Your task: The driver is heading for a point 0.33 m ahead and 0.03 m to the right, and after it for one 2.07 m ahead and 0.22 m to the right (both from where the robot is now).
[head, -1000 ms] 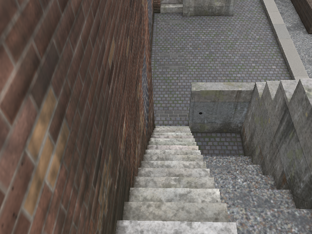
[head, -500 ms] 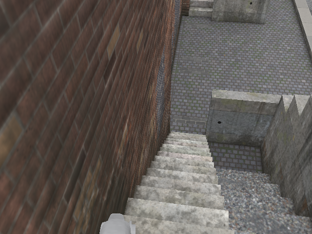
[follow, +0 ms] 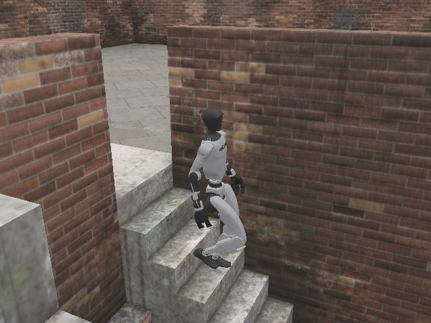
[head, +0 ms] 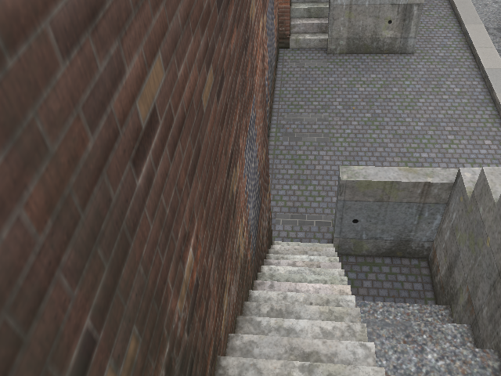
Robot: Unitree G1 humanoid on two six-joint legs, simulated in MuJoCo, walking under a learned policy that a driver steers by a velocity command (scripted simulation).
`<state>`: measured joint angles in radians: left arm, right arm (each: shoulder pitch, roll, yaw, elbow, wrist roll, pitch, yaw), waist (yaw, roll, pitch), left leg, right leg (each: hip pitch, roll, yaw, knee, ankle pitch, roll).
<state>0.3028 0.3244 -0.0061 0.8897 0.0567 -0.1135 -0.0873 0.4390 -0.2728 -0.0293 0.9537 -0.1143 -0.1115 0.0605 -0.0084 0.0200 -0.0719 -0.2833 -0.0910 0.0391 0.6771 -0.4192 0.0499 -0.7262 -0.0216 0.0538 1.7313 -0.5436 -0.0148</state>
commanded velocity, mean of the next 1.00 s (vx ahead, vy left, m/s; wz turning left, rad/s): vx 0.31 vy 0.00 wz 0.00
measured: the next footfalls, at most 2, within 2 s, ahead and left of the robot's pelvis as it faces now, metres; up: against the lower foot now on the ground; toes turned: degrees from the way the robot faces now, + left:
right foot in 0.22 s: +0.21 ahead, -0.09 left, -0.22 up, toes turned -1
left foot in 0.64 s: +0.44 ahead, +0.07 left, -0.43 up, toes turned +0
